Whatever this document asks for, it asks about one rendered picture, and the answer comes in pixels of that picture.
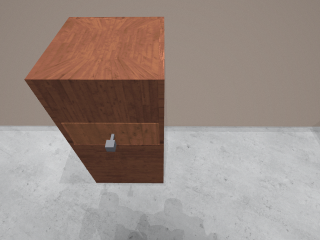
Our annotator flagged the handle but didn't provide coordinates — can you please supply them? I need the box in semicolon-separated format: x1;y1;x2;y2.
105;134;117;152

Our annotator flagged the drawer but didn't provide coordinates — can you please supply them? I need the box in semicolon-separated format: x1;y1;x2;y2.
61;122;159;145

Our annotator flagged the cabinet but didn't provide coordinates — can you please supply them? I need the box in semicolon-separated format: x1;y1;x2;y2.
24;17;165;184

